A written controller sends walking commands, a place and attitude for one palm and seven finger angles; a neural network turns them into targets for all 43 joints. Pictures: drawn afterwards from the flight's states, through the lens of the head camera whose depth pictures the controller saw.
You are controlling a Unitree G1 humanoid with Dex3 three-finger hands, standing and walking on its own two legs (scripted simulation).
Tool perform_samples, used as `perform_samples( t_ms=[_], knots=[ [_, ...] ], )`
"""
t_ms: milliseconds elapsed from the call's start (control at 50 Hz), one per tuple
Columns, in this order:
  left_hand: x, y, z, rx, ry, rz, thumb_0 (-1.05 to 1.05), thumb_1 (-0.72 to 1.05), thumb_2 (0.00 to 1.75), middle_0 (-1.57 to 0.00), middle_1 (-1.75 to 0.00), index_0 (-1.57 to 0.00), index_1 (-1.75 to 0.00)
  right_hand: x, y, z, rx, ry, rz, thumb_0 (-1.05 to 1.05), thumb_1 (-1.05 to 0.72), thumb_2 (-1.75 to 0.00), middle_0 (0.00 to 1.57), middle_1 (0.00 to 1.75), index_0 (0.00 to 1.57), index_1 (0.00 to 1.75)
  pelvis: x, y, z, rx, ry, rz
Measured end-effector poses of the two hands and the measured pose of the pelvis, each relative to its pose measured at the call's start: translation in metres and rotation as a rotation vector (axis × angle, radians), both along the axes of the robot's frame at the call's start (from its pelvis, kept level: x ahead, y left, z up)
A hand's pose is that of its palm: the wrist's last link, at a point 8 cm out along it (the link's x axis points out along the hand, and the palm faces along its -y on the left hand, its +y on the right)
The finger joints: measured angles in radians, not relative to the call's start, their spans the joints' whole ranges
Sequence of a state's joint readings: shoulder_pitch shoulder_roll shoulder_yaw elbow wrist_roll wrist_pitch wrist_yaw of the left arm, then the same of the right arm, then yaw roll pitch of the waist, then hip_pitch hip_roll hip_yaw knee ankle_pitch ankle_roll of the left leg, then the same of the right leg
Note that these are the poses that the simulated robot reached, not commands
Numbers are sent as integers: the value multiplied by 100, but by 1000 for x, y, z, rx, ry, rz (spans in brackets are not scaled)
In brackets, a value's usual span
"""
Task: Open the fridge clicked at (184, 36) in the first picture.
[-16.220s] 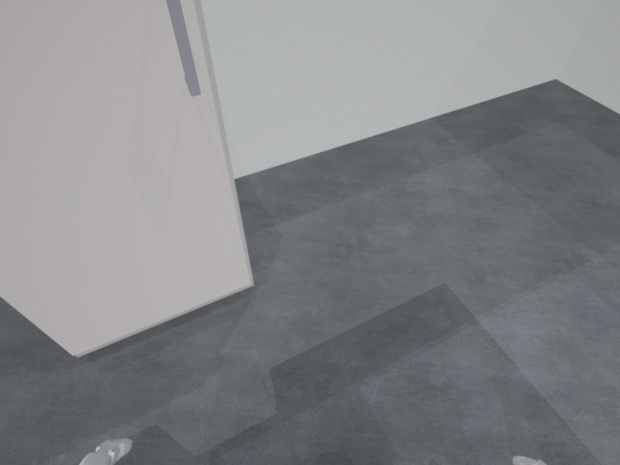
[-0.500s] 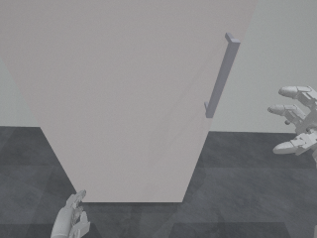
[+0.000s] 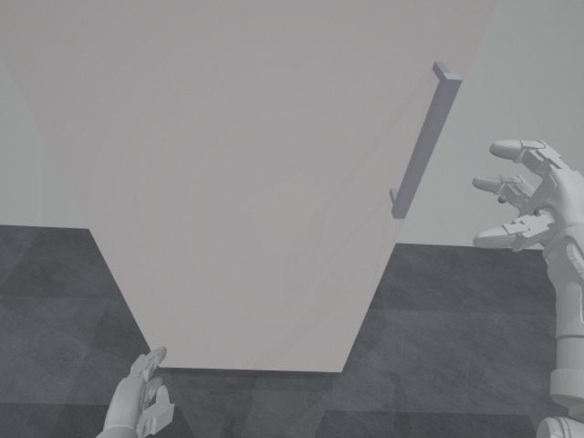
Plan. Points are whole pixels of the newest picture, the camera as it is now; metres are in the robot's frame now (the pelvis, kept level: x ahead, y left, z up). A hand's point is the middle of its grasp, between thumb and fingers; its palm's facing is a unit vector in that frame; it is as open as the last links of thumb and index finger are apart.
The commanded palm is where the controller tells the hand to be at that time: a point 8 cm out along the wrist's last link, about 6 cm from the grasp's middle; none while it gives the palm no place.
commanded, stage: move the hooked fingers beside the handle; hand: right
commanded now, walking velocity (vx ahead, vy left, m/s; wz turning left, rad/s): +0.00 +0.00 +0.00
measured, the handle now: (417, 148) +0.46 -0.14 +0.21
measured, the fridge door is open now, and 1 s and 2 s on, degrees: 0 0 0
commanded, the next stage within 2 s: none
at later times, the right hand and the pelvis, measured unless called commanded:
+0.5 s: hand (480, 185) +0.39 -0.21 +0.20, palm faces +0.02 +1.00 -0.01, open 14.0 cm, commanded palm +0.36 -0.26 +0.21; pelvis +0.00 +0.00 +0.00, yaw +1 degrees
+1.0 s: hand (478, 188) +0.38 -0.20 +0.20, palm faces +0.02 +1.00 -0.01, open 14.0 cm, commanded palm +0.36 -0.25 +0.21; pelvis -0.01 -0.01 +0.00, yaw +0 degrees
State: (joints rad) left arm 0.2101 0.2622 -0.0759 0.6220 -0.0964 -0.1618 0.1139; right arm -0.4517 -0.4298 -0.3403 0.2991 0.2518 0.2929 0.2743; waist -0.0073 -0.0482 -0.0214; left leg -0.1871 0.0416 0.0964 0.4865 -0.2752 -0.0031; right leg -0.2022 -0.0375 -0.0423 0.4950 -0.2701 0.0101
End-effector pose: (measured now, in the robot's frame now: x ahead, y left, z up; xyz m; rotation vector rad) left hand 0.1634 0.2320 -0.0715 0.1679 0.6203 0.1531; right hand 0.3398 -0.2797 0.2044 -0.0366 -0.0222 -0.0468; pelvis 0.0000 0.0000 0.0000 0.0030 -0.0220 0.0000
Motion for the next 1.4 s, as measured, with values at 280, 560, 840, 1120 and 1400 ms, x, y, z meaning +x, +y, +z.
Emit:
perform_samples(
  t_ms=[280, 560, 840, 1120, 1400],
  knots=[
    [-25, 21, -9, 15, 78, 74, 2, 90, 90, -20, -30, -20, -30, 28, 18, 0, 30, -7, 42, -1, 50, -30, 30, 120, 30, 120, 5, 1, 1, -3, 17, 16],
    [-24, 17, -9, 19, 92, 71, 2, 90, 90, -20, -30, -20, -30, 31, 18, -1, 26, -13, 41, -1, 50, -29, 30, 120, 30, 120, 4, -1, 1, 0, 16, 14],
    [-13, 3, -3, -3, 51, 46, 1, 90, 90, -20, -30, -20, -30, 15, 16, -4, 27, -4, 32, -1, 50, -29, 30, 120, 30, 120, 1, -6, 1, 0, 3, 15],
    [-24, 0, -6, 3, 72, 51, 1, 90, 90, -20, -30, -20, -30, 31, 28, 13, 26, -46, 50, -1, 50, -29, 30, 120, 30, 120, -3, -8, 2, 1, 7, 14],
    [-36, 14, -8, 24, 118, 77, 2, 90, 90, -20, -30, -20, -30, 21, 16, -6, 18, -37, 1, -1, 50, -30, 30, 120, 30, 120, -1, -4, 2, 1, 4, 21]
  ],
)
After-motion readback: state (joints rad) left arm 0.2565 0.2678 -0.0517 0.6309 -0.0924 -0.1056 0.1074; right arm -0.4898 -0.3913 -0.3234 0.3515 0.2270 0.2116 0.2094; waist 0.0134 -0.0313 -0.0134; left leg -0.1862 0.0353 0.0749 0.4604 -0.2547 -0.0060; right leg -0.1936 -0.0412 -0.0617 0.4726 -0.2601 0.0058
